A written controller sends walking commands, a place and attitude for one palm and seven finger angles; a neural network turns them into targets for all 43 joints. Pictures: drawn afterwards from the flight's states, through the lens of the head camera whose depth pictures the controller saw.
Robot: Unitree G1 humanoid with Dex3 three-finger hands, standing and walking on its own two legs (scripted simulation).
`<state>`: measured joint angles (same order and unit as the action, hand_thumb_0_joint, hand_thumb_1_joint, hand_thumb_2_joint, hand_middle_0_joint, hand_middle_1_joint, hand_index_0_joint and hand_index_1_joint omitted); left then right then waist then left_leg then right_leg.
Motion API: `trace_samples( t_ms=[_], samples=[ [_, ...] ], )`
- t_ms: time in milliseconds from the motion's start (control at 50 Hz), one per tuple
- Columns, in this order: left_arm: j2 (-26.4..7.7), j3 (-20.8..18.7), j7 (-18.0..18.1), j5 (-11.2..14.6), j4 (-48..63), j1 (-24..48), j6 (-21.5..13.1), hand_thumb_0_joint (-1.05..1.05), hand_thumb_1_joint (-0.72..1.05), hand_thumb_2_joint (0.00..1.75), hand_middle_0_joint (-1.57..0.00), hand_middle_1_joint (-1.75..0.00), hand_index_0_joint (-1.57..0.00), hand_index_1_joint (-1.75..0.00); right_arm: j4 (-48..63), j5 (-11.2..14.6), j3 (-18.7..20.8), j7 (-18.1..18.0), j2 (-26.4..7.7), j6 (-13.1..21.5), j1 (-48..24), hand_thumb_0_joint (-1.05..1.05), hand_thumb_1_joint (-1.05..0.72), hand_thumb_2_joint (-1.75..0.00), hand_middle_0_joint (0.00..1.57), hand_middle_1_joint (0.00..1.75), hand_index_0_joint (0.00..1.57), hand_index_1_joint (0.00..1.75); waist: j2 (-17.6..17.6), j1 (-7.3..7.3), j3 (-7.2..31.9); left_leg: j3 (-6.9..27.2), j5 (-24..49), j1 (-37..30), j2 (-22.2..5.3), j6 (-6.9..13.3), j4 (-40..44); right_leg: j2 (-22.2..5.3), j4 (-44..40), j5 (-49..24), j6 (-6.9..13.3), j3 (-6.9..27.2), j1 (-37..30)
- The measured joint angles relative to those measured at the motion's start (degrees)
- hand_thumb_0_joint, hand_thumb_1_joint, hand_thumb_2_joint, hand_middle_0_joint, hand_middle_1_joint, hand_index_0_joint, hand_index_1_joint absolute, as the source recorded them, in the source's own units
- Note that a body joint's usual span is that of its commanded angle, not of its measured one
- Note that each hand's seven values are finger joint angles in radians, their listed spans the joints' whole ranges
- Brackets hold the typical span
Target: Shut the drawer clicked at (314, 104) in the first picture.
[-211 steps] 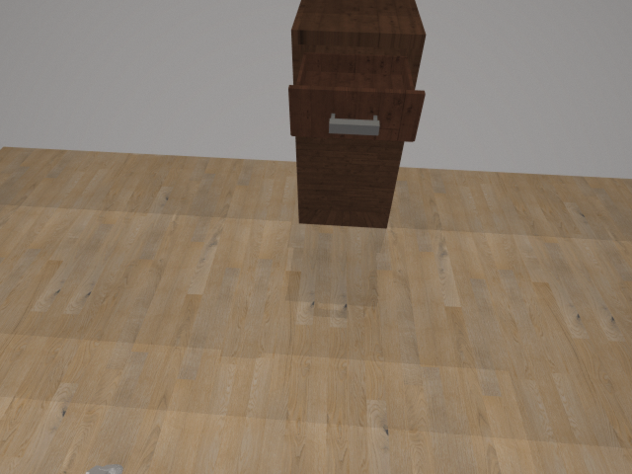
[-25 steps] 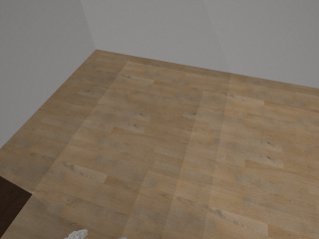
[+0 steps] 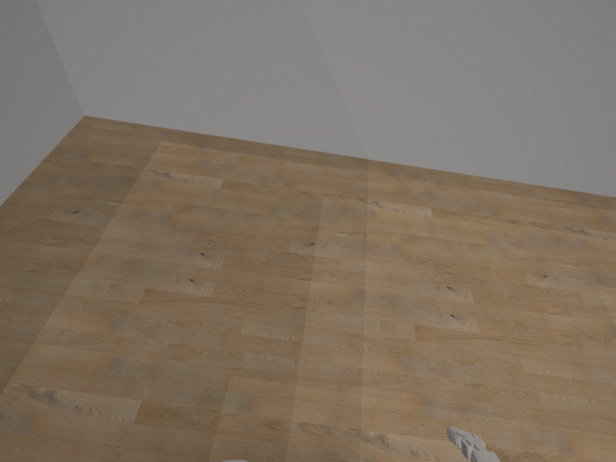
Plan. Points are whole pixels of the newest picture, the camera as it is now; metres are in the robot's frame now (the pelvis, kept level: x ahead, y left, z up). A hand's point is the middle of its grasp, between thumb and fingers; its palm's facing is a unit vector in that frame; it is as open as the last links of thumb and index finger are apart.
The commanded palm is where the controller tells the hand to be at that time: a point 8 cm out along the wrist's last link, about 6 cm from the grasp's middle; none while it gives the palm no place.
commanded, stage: walk to a spot facing it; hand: left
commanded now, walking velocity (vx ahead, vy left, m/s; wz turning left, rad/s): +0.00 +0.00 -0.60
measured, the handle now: out of the picture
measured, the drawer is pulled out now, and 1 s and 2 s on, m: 0.28 0.28 0.28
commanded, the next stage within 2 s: turn to face it in 0.02 s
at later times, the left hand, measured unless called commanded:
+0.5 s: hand (226, 406) +0.21 +0.14 -0.15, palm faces -0.03 -0.99 -0.16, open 7.3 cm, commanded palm none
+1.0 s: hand out of the picture +0.06 +0.27 -0.16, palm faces +0.34 -0.90 -0.26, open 7.4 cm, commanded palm none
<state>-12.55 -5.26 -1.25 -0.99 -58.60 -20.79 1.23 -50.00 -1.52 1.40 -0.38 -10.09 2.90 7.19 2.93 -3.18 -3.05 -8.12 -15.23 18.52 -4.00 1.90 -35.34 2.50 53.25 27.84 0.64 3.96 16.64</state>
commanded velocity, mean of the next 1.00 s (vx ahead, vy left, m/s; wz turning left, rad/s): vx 0.00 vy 0.00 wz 0.49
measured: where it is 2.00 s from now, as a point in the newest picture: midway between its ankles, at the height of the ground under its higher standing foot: outside the picture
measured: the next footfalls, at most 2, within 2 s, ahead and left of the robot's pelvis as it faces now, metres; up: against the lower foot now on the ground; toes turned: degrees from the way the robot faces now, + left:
right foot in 0.36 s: +0.13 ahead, -0.14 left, +0.00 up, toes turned -9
left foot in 0.70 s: +0.11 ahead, +0.13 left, +0.00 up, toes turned +17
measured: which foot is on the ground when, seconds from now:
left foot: down 0.00-0.38, up 0.40-0.68, down 0.70-1.00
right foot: up 0.00-0.34, down 0.36-0.70, up 0.72-1.00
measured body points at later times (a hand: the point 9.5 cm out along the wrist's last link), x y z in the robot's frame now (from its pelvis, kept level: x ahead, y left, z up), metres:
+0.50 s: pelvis +0.08 -0.01 +0.01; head +0.10 -0.02 +0.45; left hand +0.21 +0.19 -0.13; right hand +0.00 -0.22 -0.15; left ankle +0.03 +0.10 -0.68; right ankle +0.09 -0.13 -0.73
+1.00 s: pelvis +0.07 +0.03 +0.01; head +0.09 +0.06 +0.46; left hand +0.04 +0.31 -0.14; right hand +0.22 -0.20 -0.11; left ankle +0.08 +0.12 -0.73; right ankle +0.09 -0.13 -0.66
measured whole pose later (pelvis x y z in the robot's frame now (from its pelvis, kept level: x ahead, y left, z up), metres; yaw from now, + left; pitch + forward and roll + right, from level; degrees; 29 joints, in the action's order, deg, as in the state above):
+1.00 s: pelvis +0.07 +0.03 +0.01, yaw +16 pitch +1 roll -1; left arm -15.3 -6.1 0.6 -1.0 -53.9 -12.7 3.7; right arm -52.0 -1.1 4.0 -0.2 -12.6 -1.0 11.0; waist 1.3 0.3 -2.5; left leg -1.8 -10.9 16.8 1.4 3.7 -26.8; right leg -4.3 59.4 21.2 -5.2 -1.0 26.8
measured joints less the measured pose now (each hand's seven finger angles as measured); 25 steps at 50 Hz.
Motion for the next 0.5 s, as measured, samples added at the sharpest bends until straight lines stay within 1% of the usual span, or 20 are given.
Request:
trace_samples(
  t_ms=[20, 60, 100, 140, 180, 240, 320, 360, 380, 400, 420, 440, 460, 500],
  samples=[
    [-0.3, -0.2, -0.3, -0.2, -0.3, 0.4, 0.3, 0.01, 0.91, 0.90, -0.20, -0.30, -0.20, -0.30, 0.0, 0.0, -0.3, -0.2, 0.5, 0.1, 0.6, 0.01, -0.90, -0.90, 0.20, 0.30, 0.21, 0.30, 0.2, 0.26, 0.0, -0.9, -0.8, -1.3, -0.3, 0.3, 0.8, -0.7, 5.5, -0.9, -0.2, -1.6, 2.7],
    [-1.0, -0.6, -0.7, -0.4, 0.0, 1.8, 0.8, 0.01, 0.91, 0.90, -0.20, -0.30, -0.20, -0.30, -0.6, 0.1, -0.6, -0.6, 1.4, 0.2, 2.1, 0.01, -0.90, -0.90, 0.20, 0.30, 0.21, 0.30, 0.4, 0.66, -0.1, -2.3, -0.6, -4.1, -0.6, 0.1, 3.8, -2.3, 12.1, -4.1, -1.0, -4.0, 7.2],
    [-1.3, -0.9, -0.8, -0.4, 1.0, 3.4, 1.1, 0.01, 0.91, 0.90, -0.20, -0.30, -0.19, -0.30, -1.8, 0.3, -0.7, -1.0, 2.0, 0.1, 3.8, 0.01, -0.90, -0.90, 0.20, 0.30, 0.21, 0.30, 0.3, 0.86, -0.4, -3.7, 0.0, -6.5, -1.0, 0.1, 6.6, -3.6, 14.7, -6.9, -1.9, -5.3, 10.7],
    [-1.3, -1.0, -0.7, -0.3, 2.1, 5.0, 1.3, 0.01, 0.91, 0.90, -0.20, -0.30, -0.19, -0.30, -2.8, 0.6, 0.1, -1.7, 2.0, 0.0, 5.4, 0.00, -0.92, -0.90, 0.20, 0.30, 0.21, 0.30, 0.0, 1.27, -0.5, -5.1, 0.1, -8.3, -1.3, 0.2, 8.5, -4.6, 14.7, -8.7, -2.7, -5.8, 13.2],
    [-1.2, -0.9, -0.4, -0.4, 2.9, 6.8, 1.4, 0.01, 0.92, 0.90, -0.19, -0.30, -0.19, -0.30, -4.1, 0.5, 0.6, -1.8, 1.3, -0.2, 6.9, 0.00, -0.93, -0.90, 0.20, 0.30, 0.21, 0.30, -0.4, 2.20, -0.6, -6.0, -0.2, -9.5, -1.6, 0.2, 9.5, -5.4, 11.9, -10.1, -3.0, -6.2, 14.2],
    [-0.8, -0.2, 0.4, -0.5, 3.3, 10.0, 1.1, 0.01, 0.92, 0.90, -0.19, -0.30, -0.19, -0.30, -6.5, 0.2, 0.7, -1.7, 0.7, -0.5, 9.4, 0.00, -0.93, -0.90, 0.20, 0.30, 0.21, 0.30, -0.8, 4.03, -0.9, -6.3, -0.8, -10.6, -1.4, 0.1, 10.0, -6.1, 2.8, -11.9, -2.9, -6.7, 12.4],
    [0.5, 1.5, 1.4, -0.3, 3.0, 14.2, 0.1, 0.00, 0.92, 0.90, -0.19, -0.30, -0.19, -0.30, -10.3, 0.1, 0.7, -1.5, 0.9, -1.3, 13.3, 0.00, -0.92, -0.90, 0.20, 0.30, 0.20, 0.30, -1.1, 6.46, -0.9, -5.0, -2.4, -10.8, -0.6, -0.5, 8.5, -6.1, -12.7, -12.8, -2.5, -7.7, 5.2],
    [1.4, 2.3, 1.5, -0.2, 3.1, 15.4, -0.6, 0.00, 0.92, 0.90, -0.19, -0.30, -0.19, -0.30, -12.1, 0.3, 0.7, -1.3, 1.4, -2.1, 15.5, 0.00, -0.92, -0.90, 0.19, 0.30, 0.20, 0.30, -0.9, 6.99, -0.3, -4.2, -4.0, -10.2, 0.2, -1.2, 6.4, -6.0, -20.9, -16.7, -2.4, -8.5, 0.5],
    [2.0, 2.5, 1.7, -0.1, 3.0, 15.9, -1.1, 0.00, 0.92, 0.90, -0.19, -0.30, -0.19, -0.30, -12.9, 0.5, 0.8, -1.1, 1.6, -2.5, 16.3, 0.00, -0.91, -0.90, 0.19, 0.30, 0.20, 0.30, -1.1, 7.00, 0.1, -3.8, -5.1, -9.5, 0.3, -1.5, 4.6, -6.1, -23.2, -14.9, -2.1, -9.0, -1.1],
    [3.0, 2.8, 2.0, -0.1, 2.7, 16.4, -1.6, 0.00, 0.92, 0.90, -0.19, -0.30, -0.19, -0.30, -13.6, 0.7, 0.9, -0.9, 1.5, -3.1, 16.5, 0.01, -0.91, -0.90, 0.19, 0.30, 0.20, 0.30, -2.4, 7.27, -0.1, -2.8, -6.0, -8.5, -0.4, -1.9, 2.6, -5.7, -22.8, -13.2, -1.6, -9.8, -1.3],
    [3.8, 3.2, 2.0, -0.1, 2.8, 16.6, -1.9, 0.00, 0.92, 0.90, -0.19, -0.30, -0.19, -0.30, -13.9, 0.9, 1.0, -0.8, 1.6, -3.9, 16.5, 0.01, -0.91, -0.90, 0.19, 0.30, 0.20, 0.30, -3.3, 7.73, -0.3, -1.3, -9.4, -7.1, -0.4, -2.6, -0.5, -5.8, -22.0, -12.4, -1.1, -10.6, -1.2],
    [4.4, 3.4, 2.0, -0.1, 2.9, 16.6, -2.2, 0.00, 0.91, 0.90, -0.19, -0.30, -0.19, -0.30, -14.0, 1.0, 1.1, -0.7, 1.9, -4.7, 16.3, 0.01, -0.91, -0.90, 0.19, 0.30, 0.20, 0.30, -3.5, 7.99, -0.3, 0.1, -13.1, -5.2, -0.1, -3.1, -4.9, -6.2, -21.6, -12.2, -0.8, -11.3, -1.2],
    [4.8, 3.6, 2.0, -0.1, 3.1, 16.6, -2.4, 0.00, 0.91, 0.90, -0.20, -0.30, -0.20, -0.30, -14.0, 1.1, 1.2, -0.6, 2.3, -5.3, 16.0, 0.01, -0.91, -0.90, 0.19, 0.30, 0.20, 0.30, -3.4, 8.04, -0.4, 1.2, -15.1, -3.0, 0.3, -3.5, -9.9, -6.8, -21.6, -12.3, -0.6, -12.0, -1.5],
    [5.7, 3.7, 2.2, -0.1, 3.5, 16.2, -2.2, 0.00, 0.91, 0.90, -0.20, -0.30, -0.20, -0.30, -13.7, 1.2, 1.5, -0.2, 2.7, -5.9, 15.0, 0.01, -0.91, -0.90, 0.19, 0.30, 0.20, 0.30, -3.4, 7.79, -0.7, 2.6, -15.5, 1.0, 0.5, -4.1, -18.7, -7.6, -22.2, -12.6, -0.5, -13.3, -2.4]
  ],
)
